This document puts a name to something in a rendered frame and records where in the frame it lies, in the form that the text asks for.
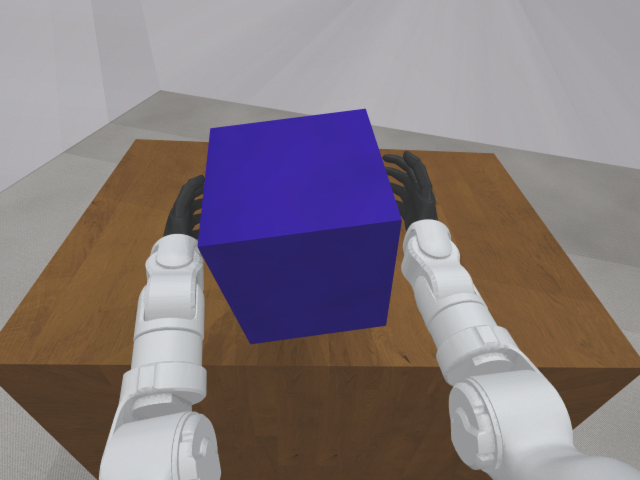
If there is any right robot upper arm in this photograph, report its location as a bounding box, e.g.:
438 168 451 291
449 369 640 480

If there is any pedestal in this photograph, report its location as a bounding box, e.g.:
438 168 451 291
0 139 640 480

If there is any carton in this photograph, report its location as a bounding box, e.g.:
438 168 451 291
198 109 402 344

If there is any left robot upper arm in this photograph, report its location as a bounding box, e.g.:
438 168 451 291
101 411 221 480

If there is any right robot forearm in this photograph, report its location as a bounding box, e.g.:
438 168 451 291
401 219 573 441

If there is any robot right hand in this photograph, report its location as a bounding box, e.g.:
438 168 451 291
382 151 438 232

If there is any left robot forearm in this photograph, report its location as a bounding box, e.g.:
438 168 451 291
99 234 207 480

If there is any robot left hand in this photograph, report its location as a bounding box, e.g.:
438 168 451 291
163 175 205 240

